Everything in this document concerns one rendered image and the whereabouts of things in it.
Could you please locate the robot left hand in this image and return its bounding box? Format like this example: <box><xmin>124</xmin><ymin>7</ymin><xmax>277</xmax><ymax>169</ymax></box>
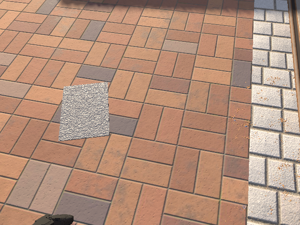
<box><xmin>32</xmin><ymin>214</ymin><xmax>74</xmax><ymax>225</ymax></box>

